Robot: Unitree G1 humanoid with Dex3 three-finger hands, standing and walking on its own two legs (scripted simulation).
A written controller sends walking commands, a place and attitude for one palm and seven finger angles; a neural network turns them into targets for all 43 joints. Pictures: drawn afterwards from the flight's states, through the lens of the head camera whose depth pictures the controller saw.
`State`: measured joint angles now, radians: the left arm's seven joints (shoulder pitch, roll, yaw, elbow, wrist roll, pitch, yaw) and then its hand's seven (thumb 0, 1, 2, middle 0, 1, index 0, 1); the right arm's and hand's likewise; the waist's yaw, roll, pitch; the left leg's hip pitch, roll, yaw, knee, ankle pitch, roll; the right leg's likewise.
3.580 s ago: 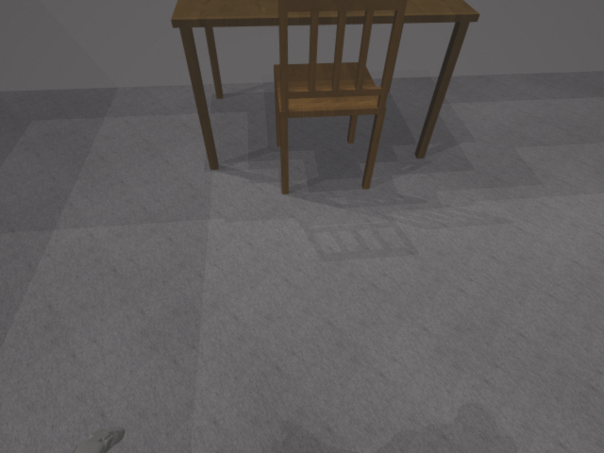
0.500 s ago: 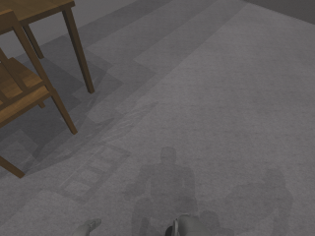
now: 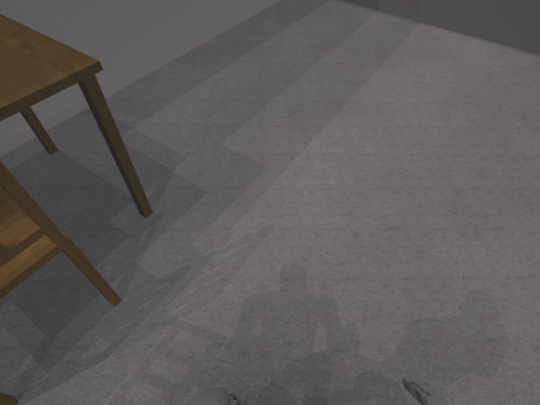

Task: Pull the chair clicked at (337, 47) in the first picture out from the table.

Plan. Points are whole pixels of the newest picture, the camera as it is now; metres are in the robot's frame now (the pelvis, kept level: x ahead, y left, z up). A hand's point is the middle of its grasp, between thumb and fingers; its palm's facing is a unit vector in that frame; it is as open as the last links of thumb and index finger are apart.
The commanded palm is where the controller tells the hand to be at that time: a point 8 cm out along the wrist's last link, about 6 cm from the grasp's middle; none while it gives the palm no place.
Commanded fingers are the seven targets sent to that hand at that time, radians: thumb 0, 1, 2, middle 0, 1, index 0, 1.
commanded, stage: walk to a spot facing it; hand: left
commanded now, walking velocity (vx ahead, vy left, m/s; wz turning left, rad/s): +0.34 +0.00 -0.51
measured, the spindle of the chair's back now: out of the picture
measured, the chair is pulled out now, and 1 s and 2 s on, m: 0.00 0.00 0.00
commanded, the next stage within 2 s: turn to face it in 0.40 s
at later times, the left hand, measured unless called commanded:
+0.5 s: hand (236, 275) +0.37 +0.11 -0.15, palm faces -0.30 -0.92 -0.25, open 7.4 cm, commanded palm none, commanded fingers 0.00 0.90 0.90 -0.20 -0.30 -0.20 -0.30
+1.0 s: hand (242, 268) +0.40 +0.11 -0.18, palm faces -0.07 -0.99 -0.15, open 7.3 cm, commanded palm none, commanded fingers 0.00 0.90 0.90 -0.20 -0.30 -0.20 -0.30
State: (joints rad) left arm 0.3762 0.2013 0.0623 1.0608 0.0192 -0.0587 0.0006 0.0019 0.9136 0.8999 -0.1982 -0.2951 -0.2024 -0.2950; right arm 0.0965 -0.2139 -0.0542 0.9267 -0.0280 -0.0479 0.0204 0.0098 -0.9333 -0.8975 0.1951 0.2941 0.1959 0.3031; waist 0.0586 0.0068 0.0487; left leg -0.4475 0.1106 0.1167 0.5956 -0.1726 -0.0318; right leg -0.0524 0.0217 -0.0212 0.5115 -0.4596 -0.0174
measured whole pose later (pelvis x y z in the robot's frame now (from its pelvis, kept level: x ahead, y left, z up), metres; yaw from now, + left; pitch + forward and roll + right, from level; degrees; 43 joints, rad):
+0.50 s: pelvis +0.20 -0.04 -0.01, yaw -18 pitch +0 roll +1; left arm 0.13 0.21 0.09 0.91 0.03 -0.02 -0.05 0.01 0.91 0.90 -0.20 -0.29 -0.20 -0.29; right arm 0.38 -0.21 -0.08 1.04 -0.02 -0.02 0.01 0.00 -0.92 -0.90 0.20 0.29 0.20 0.30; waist -0.03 0.03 0.10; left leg -0.05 0.23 0.39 0.69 -0.48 -0.09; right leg -0.47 -0.06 -0.15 0.65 -0.17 -0.04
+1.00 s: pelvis +0.29 -0.06 +0.00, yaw -7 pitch -1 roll -2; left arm 0.17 0.18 0.06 0.96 0.01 0.02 0.02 0.00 0.91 0.90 -0.20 -0.30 -0.21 -0.30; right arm 0.23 -0.17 -0.05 0.97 -0.02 0.03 0.01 0.01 -0.92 -0.90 0.20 0.29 0.20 0.30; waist -0.01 -0.03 0.06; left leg -0.37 0.06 0.13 0.69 -0.31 0.04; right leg -0.31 -0.10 -0.25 0.79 -0.49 0.02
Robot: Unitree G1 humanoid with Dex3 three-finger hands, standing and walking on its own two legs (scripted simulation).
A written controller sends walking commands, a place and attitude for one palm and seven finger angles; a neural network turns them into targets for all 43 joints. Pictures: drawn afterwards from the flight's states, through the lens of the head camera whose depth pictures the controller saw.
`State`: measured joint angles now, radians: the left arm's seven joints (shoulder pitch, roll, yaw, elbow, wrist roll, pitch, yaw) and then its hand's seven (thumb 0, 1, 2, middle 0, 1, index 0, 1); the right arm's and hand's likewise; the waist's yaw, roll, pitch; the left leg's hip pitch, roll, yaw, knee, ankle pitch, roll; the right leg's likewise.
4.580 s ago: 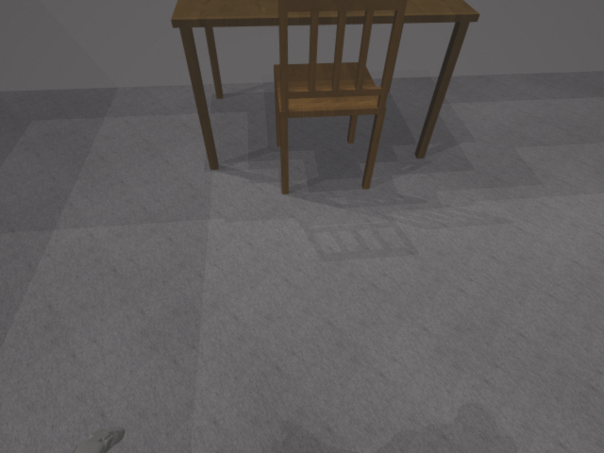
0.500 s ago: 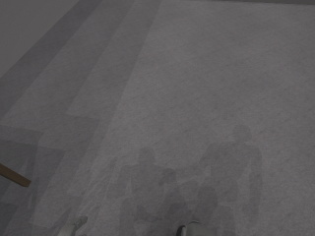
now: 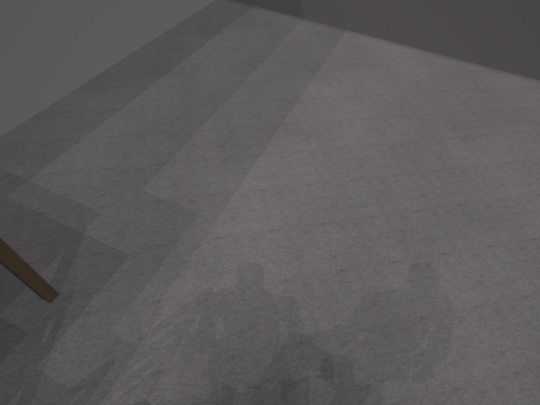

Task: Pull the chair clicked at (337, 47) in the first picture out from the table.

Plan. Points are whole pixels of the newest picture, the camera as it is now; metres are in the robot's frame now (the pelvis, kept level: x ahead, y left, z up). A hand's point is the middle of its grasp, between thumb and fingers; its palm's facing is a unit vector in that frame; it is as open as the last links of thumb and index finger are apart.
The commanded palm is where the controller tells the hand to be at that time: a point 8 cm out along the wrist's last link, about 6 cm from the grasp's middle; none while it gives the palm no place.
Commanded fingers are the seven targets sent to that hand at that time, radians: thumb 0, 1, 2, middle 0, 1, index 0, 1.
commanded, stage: turn to face it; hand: left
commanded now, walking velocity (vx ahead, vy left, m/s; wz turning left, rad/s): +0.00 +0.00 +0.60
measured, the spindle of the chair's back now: out of the picture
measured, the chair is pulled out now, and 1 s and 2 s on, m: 0.00 0.00 0.00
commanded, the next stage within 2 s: take the last steps up to it in 1.80 s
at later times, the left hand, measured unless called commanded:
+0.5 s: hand out of the picture +0.06 +0.17 -0.13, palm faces +0.28 -0.91 -0.29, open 7.4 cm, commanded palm none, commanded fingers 0.00 0.90 0.90 -0.20 -0.30 -0.20 -0.30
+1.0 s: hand out of the picture -0.14 +0.17 -0.17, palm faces +0.60 -0.76 -0.25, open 7.4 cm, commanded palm none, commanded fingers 0.00 0.90 0.90 -0.20 -0.30 -0.20 -0.30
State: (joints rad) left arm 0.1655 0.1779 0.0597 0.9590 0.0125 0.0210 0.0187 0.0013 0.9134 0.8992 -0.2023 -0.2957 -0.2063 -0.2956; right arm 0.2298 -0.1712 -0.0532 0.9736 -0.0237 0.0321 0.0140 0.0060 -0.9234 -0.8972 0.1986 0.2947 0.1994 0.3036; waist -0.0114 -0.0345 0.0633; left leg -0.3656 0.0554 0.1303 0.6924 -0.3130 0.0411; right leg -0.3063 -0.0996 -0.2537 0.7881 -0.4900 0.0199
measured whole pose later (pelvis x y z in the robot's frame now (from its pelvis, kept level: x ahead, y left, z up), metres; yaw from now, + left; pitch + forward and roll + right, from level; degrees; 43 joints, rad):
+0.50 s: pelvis -0.01 -0.06 +0.01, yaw +16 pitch -1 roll +0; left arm 0.14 0.19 0.05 0.87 0.02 0.01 0.02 0.01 0.91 0.90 -0.20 -0.30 -0.20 -0.30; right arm 0.20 -0.27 -0.11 0.93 -0.02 0.08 0.02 0.01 -0.91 -0.90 0.20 0.30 0.20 0.30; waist -0.03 0.06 0.06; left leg -0.48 -0.05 -0.08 0.84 -0.40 -0.03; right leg -0.27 -0.04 -0.07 0.58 -0.30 0.00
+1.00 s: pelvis -0.05 -0.04 +0.01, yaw +35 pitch +0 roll -1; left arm 0.22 0.28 0.08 0.94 0.02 0.08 0.01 0.01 0.91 0.90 -0.20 -0.30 -0.20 -0.29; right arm 0.13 -0.22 -0.06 0.89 -0.01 0.03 0.02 0.00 -0.91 -0.90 0.20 0.29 0.20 0.30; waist 0.02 -0.05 0.10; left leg -0.29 0.01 0.05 0.59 -0.31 0.05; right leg -0.47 -0.13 -0.09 1.09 -0.49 0.09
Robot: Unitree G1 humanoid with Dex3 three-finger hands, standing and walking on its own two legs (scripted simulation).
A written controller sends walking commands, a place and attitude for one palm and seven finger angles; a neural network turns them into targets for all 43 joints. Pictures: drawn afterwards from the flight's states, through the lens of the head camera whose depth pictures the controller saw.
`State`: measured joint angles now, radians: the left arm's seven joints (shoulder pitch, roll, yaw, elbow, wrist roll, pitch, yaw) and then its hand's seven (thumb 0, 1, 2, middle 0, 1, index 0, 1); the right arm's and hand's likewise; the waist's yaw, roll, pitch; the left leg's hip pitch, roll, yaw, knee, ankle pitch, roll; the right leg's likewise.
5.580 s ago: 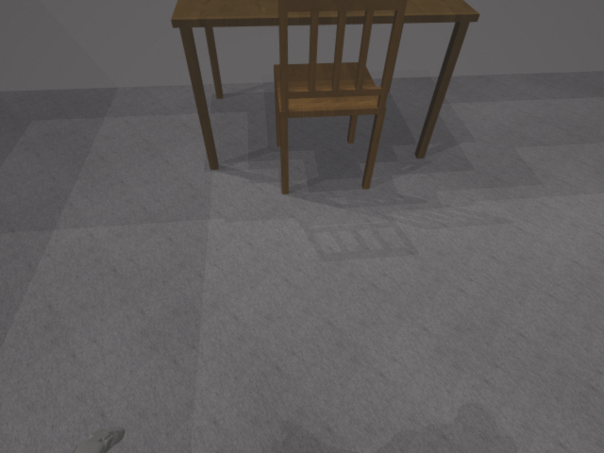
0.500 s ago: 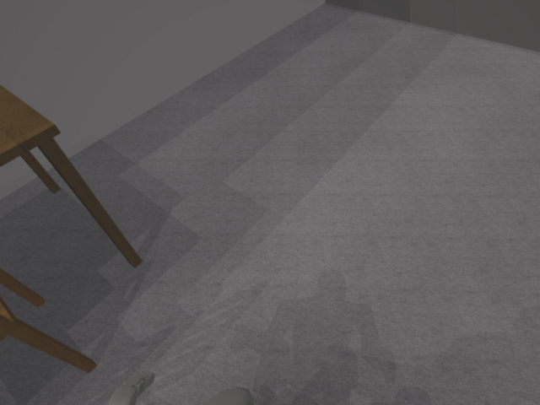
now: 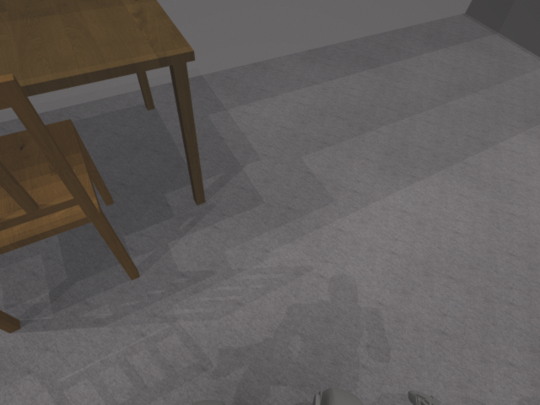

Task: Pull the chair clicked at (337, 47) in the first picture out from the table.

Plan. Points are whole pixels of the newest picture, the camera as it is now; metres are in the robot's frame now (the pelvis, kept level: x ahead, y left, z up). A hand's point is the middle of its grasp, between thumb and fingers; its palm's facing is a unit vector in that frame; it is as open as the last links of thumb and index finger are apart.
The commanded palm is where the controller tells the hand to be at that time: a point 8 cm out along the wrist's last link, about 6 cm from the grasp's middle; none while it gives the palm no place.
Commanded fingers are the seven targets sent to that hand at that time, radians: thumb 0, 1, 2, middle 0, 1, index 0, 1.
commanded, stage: turn to face it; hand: left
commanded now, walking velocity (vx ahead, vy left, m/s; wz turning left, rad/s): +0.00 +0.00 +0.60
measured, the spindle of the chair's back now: out of the picture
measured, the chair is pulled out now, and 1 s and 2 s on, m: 0.00 0.00 0.00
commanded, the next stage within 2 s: take the last steps up to it in 0.80 s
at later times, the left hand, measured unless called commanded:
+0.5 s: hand out of the picture +0.07 +0.18 -0.12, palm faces +0.28 -0.91 -0.30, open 7.4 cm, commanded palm none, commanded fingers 0.00 0.90 0.90 -0.20 -0.30 -0.20 -0.30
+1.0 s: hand out of the picture -0.16 +0.19 -0.18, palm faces +0.55 -0.81 -0.23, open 7.4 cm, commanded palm none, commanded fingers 0.00 0.90 0.90 -0.20 -0.30 -0.20 -0.30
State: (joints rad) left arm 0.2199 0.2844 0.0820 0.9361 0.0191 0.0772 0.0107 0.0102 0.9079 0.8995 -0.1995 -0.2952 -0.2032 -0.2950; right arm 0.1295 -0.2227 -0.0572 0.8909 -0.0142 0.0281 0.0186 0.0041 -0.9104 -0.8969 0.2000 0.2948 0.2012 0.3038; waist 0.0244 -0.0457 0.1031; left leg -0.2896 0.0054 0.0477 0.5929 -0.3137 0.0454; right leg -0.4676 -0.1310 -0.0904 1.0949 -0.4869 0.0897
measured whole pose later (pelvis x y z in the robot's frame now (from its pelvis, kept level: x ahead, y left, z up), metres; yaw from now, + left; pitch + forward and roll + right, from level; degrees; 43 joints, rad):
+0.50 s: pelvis -0.01 -0.05 +0.01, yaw +18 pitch -1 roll +1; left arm 0.13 0.19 0.03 0.84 0.01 0.02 0.02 0.01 0.91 0.90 -0.20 -0.30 -0.21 -0.30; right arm 0.25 -0.27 -0.10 0.95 -0.02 0.08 0.02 0.01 -0.91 -0.90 0.20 0.29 0.20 0.30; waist -0.05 0.07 0.06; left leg -0.48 -0.08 -0.08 1.03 -0.44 -0.05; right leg -0.22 -0.04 -0.08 0.53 -0.30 -0.02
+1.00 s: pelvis -0.05 +0.00 +0.01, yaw +30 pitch -1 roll -2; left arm 0.28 0.27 0.06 1.01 0.02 0.07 0.01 0.01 0.91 0.90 -0.20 -0.29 -0.20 -0.29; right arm 0.11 -0.20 -0.03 0.93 -0.02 0.02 0.00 0.00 -0.91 -0.90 0.20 0.29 0.20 0.30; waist 0.05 -0.05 0.08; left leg -0.21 0.00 0.06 0.53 -0.30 0.05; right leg -0.41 -0.11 -0.07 1.05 -0.47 0.06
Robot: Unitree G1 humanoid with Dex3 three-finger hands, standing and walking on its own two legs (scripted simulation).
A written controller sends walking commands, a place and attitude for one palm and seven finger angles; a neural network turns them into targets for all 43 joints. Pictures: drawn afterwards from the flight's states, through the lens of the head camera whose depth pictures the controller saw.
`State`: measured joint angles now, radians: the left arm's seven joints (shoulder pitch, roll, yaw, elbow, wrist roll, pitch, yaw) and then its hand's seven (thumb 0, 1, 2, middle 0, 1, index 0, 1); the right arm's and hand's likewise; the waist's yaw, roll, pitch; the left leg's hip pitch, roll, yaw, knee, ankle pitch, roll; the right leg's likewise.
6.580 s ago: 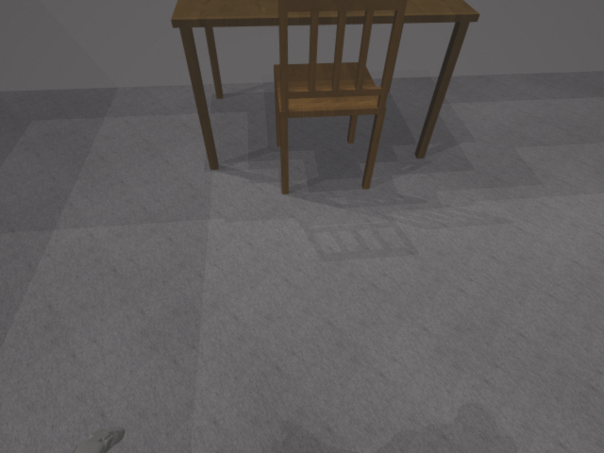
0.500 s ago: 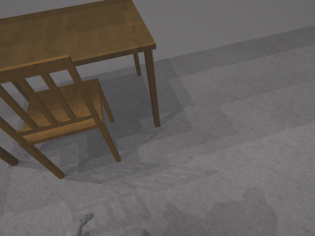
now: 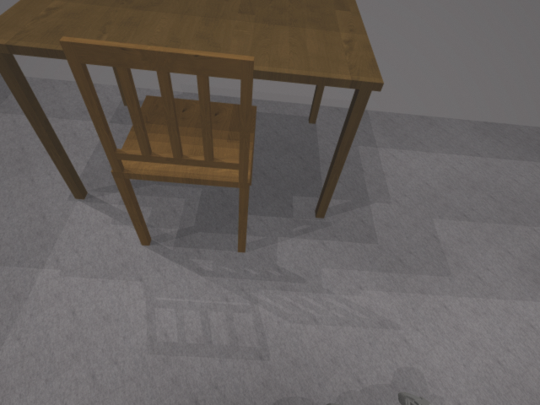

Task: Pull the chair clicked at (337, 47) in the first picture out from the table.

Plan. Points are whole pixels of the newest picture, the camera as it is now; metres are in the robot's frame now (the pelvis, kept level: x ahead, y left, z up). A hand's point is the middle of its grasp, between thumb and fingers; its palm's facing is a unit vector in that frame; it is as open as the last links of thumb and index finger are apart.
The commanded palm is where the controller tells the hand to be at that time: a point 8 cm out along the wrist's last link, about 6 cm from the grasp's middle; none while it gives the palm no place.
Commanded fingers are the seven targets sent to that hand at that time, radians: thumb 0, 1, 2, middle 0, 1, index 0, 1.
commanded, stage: take the last steps up to it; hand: left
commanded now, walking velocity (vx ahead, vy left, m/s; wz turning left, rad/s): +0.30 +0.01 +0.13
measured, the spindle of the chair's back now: (171, 118) +0.77 +0.34 -0.10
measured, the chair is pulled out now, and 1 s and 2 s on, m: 0.00 0.00 0.00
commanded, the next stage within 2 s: come to a stop and stand still in 1.12 s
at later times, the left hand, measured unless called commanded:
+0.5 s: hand (190, 380) +0.17 +0.14 -0.15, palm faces +0.05 -0.97 -0.22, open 7.4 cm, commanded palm none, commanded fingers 0.00 0.90 0.90 -0.20 -0.30 -0.20 -0.30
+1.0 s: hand out of the picture +0.10 +0.11 -0.17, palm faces +0.27 -0.96 -0.12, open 7.4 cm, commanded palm none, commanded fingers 0.00 0.90 0.90 -0.20 -0.30 -0.20 -0.30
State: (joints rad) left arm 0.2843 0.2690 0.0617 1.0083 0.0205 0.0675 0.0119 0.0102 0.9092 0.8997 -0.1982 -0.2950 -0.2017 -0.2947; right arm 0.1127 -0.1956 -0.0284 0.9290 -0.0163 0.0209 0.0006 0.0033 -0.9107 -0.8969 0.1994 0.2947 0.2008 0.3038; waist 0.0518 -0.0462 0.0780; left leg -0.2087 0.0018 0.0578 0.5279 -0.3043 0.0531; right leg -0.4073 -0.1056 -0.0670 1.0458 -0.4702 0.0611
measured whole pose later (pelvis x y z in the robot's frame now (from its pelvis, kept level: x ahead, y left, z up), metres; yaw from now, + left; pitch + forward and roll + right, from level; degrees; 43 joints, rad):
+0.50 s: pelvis +0.08 -0.04 -0.01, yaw +4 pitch -2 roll +1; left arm 0.17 0.15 0.03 0.99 0.02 -0.05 -0.01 0.01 0.91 0.90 -0.20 -0.30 -0.20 -0.30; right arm 0.47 -0.17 -0.04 1.16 -0.02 0.00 -0.01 0.01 -0.91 -0.90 0.20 0.29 0.20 0.30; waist -0.05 0.05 0.04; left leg -0.18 -0.01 0.00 0.75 -0.47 0.04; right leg -0.28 -0.03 -0.12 0.58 -0.25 -0.05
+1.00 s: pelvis +0.24 +0.00 -0.01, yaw +7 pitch +0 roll -1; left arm 0.51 0.09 0.02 1.17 0.03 -0.06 0.01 0.01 0.91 0.90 -0.20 -0.30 -0.20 -0.30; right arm 0.09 -0.16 -0.04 1.00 -0.02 -0.02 0.03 0.00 -0.91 -0.90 0.20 0.29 0.20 0.30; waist 0.08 0.00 0.06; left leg -0.41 0.05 0.10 0.60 -0.19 0.04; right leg 0.03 -0.03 -0.16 0.41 -0.43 0.01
